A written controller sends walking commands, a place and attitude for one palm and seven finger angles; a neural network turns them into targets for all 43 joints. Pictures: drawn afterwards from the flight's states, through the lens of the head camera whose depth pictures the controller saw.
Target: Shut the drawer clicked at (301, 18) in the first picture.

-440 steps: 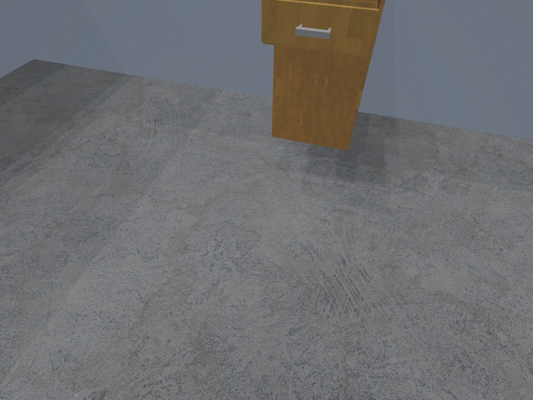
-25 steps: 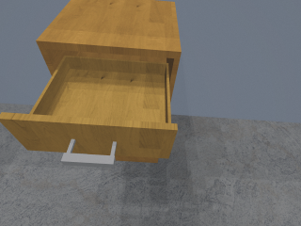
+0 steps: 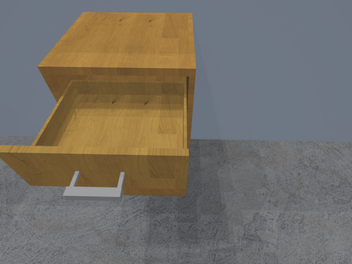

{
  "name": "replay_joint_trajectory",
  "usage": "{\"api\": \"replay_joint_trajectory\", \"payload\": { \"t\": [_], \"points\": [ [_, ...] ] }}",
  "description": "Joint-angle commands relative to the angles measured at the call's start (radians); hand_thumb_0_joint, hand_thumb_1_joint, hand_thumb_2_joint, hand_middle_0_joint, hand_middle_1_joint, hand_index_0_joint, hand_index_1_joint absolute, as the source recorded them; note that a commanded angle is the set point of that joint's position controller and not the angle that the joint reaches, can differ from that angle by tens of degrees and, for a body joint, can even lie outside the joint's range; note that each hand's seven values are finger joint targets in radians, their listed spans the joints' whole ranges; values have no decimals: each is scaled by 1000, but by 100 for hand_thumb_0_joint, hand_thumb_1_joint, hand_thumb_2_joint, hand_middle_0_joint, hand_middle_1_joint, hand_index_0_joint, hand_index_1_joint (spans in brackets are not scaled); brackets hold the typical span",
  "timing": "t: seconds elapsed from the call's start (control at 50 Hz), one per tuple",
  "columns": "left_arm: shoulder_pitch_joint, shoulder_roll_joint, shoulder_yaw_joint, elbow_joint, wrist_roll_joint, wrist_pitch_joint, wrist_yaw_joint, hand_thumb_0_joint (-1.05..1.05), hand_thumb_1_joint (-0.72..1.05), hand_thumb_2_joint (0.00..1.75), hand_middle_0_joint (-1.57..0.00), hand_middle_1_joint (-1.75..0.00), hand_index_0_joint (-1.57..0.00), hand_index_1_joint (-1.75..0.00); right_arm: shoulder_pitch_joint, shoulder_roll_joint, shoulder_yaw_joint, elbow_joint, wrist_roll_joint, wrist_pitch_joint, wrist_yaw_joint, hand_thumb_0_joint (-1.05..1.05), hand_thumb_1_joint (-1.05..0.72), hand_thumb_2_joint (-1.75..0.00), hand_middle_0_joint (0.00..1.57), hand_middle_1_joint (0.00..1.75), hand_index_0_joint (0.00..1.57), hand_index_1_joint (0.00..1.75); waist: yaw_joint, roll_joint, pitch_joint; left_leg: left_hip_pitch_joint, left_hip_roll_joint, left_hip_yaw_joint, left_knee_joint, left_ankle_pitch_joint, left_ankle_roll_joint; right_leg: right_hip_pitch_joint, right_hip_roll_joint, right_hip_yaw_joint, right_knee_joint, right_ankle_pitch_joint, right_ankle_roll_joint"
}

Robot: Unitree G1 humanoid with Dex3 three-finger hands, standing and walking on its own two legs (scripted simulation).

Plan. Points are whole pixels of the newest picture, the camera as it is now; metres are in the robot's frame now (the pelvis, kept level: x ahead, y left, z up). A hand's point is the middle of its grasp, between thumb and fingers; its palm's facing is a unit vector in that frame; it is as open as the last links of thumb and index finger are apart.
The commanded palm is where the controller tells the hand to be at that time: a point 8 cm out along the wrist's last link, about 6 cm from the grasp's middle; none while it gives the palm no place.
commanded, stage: come to a stop and stand still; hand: left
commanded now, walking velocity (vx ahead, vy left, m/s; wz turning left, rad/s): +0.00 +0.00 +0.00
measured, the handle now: (96, 184) +0.29 +0.22 +0.01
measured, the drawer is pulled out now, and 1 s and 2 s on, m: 0.30 0.30 0.30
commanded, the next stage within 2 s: look again from close up in 0.28 s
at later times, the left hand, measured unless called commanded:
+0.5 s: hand out of the picture -0.02 +0.18 -0.18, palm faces +0.03 -0.98 -0.19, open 7.4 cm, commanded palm none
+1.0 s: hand out of the picture +0.02 +0.23 -0.16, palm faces +0.14 -0.97 -0.20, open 7.3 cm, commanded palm +0.08 +0.26 -0.07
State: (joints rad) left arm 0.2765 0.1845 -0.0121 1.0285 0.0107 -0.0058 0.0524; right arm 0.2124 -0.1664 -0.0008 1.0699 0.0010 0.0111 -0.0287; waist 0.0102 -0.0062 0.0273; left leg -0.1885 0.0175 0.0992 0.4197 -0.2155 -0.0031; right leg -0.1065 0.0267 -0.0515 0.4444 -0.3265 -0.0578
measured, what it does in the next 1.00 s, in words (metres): shifts its weight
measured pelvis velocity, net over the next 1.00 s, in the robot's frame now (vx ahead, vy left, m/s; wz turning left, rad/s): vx -0.01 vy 0.05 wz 0.01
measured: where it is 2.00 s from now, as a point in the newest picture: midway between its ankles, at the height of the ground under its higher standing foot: outside the picture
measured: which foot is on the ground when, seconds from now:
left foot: down 0.00-1.00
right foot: down 0.00-1.00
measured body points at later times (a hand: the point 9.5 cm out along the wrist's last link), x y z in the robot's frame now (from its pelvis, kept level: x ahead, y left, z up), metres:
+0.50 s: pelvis -0.01 +0.02 -0.01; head +0.00 +0.01 +0.44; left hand -0.02 +0.23 -0.16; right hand -0.02 -0.19 -0.17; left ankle +0.00 +0.13 -0.74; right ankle -0.05 -0.07 -0.74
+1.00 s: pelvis -0.01 +0.05 +0.00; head +0.01 +0.06 +0.45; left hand +0.02 +0.28 -0.14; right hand +0.02 -0.18 -0.15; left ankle +0.00 +0.13 -0.74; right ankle -0.05 -0.07 -0.74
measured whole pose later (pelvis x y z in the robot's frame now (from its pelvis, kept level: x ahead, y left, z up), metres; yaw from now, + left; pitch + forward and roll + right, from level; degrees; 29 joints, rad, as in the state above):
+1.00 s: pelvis -0.01 +0.05 +0.00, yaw +1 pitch +0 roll +0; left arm 0.42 0.16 0.01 0.70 -0.05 0.10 0.07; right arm 0.31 -0.17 0.02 0.99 0.01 -0.07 -0.04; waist 0.01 -0.02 0.03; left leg -0.24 -0.04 0.07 0.49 -0.25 0.06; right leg -0.16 -0.03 -0.05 0.49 -0.32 0.00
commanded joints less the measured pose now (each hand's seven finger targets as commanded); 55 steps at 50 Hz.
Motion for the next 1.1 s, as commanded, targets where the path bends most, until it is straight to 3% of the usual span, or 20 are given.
{"api": "replay_joint_trajectory", "payload": {
  "t": [0.0,0.22,0.24,0.26,0.28,0.3,0.32,0.36,0.4,0.5,0.9,0.92,0.94,0.96,0.98,1.0,1.02,1.04,1.06,1.08],
  "points": [
    [89,91,13,-14,0,-12,-4,0,90,90,-20,-30,-20,-30,62,-69,-1,-16,-6,-16,2,0,-90,-90,20,30,20,30,3,-30,54,35,87,-101,-50,116,23,-90,-161,135,-128,285,36],
    [137,52,3,45,-4,-20,-6,0,90,90,-20,-30,-20,-30,130,-48,9,42,-4,-25,-4,0,-90,-90,20,30,20,30,-1,-5,55,49,89,-102,-58,125,25,-82,-150,125,-145,260,22],
    [169,64,8,63,20,-55,29,0,90,90,-20,-30,-20,-30,33,-80,6,-27,-9,-44,4,0,-90,-90,20,30,20,30,15,28,99,-89,78,-59,193,123,-2,-101,-218,193,-115,789,84],
    [140,124,25,18,9,-58,22,0,90,90,-20,-30,-20,-30,100,-27,4,-53,-9,-28,9,0,-90,-90,20,30,20,30,-38,2,16,-107,47,-100,215,-101,17,-51,-268,203,-99,690,31],
    [107,131,30,-5,13,-61,14,0,90,90,-20,-30,-20,-30,124,-37,2,-58,-18,-24,14,0,-90,-90,20,30,20,30,-38,12,-33,-102,46,-77,210,-91,17,-21,-273,191,-80,671,-19],
    [98,104,23,-12,6,-59,8,0,90,90,-20,-30,-20,-30,148,-28,1,-62,-13,-24,12,0,-90,-90,20,30,20,30,-50,-21,-61,-61,37,-74,197,-86,17,-52,-251,170,-74,516,-52],
    [84,85,22,-17,4,-58,6,0,90,90,-20,-30,-20,-30,156,-30,0,-59,-13,-27,11,0,-90,-90,20,30,20,30,-54,-40,-45,-43,33,-77,165,-42,14,-81,-226,160,-72,438,-60],
    [91,62,18,-18,1,-50,3,0,90,90,-20,-30,-20,-30,169,-38,0,-57,-13,-30,7,0,-90,-90,20,30,20,30,-49,-52,3,-22,49,-102,116,28,24,-137,-179,145,-67,309,-43],
    [88,51,15,-14,0,-34,-1,0,90,90,-20,-30,-20,-30,163,-48,3,-46,-14,-33,4,0,-90,-90,20,30,20,30,-35,39,64,-54,63,-138,64,77,38,-146,-129,115,-42,188,-22],
    [107,44,14,-13,0,-15,-4,0,90,90,-20,-30,-20,-30,143,-76,2,-49,-17,-35,3,0,-90,-90,20,30,20,30,-9,3,90,-110,71,-179,5,25,59,-123,-104,102,-42,38,-6],
    [102,62,12,-2,0,-5,-7,0,90,90,-20,-30,-20,-30,117,-100,-3,-11,-11,-51,-3,0,-90,-90,20,30,20,30,-4,11,26,26,89,-193,-45,214,74,-93,-122,80,-51,132,27],
    [130,71,12,27,19,-30,28,0,90,90,-20,-30,-20,-30,60,-132,-1,-69,-2,-49,1,0,-90,-90,20,30,20,30,1,39,46,-19,105,-183,121,470,44,-122,-146,104,-61,336,35],
    [-542,297,151,-1576,-177,-214,33,0,90,90,-22,-32,-22,-32,101,-288,-57,-419,41,-193,-19,0,-90,-90,20,30,20,30,-110,241,-474,327,20,-191,41,540,-6,-138,-51,-11,44,395,23],
    [-91,224,117,-1362,-101,-169,71,0,90,90,-24,-34,-24,-34,24,-180,-3,-353,27,-301,-47,0,-90,-90,20,30,20,30,-10,329,-497,443,93,-216,-7,640,-26,-202,-30,-6,184,151,13],
    [216,32,-10,-1159,-125,-43,99,0,90,90,-26,-37,-26,-37,23,-155,-20,-328,34,-333,-32,0,-90,-90,20,30,20,30,-42,273,-336,281,72,-236,-57,556,-68,-296,-22,-21,268,-20,33],
    [198,-105,-97,-1138,-151,-24,83,0,90,90,-28,-39,-28,-39,49,-159,-28,-312,37,-337,-21,0,-90,-90,20,30,20,30,-54,153,-160,155,60,-211,-42,465,-46,-345,-35,-19,255,-54,45],
    [125,-76,-77,-1178,-155,-63,66,0,90,90,-30,-41,-30,-41,22,-183,-46,-367,30,-343,-11,0,-90,-90,20,30,20,30,-68,70,-45,37,53,-208,12,306,-20,-379,-33,-40,204,-73,43],
    [157,-18,-11,-1151,-146,-112,47,0,90,90,-32,-43,-32,-43,13,-207,-61,-397,12,-342,-4,0,-90,-90,20,30,20,30,-73,-23,-46,-55,28,-201,82,147,-5,-402,-23,-58,149,-51,35],
    [287,-42,8,-1087,-158,-167,11,0,90,90,-34,-45,-34,-45,-9,-207,-65,-439,3,-335,3,0,-90,-90,20,30,20,30,-43,-92,-63,-139,12,-191,143,73,-2,-402,-15,-72,127,-3,30],
    [438,-40,35,-1044,-175,-225,-33,0,90,90,-36,-47,-36,-47,-32,-209,-72,-477,6,-330,18,0,-90,-90,20,30,20,30,-6,-82,-129,-183,-3,-168,193,82,-4,-378,-11,-70,147,26,23]
  ]
}}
